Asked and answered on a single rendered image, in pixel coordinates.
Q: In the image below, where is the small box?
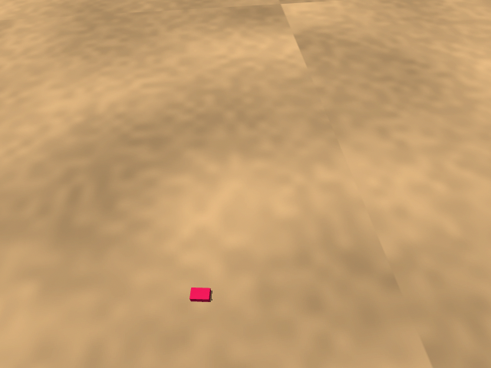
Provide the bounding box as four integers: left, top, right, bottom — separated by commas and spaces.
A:
189, 287, 211, 302

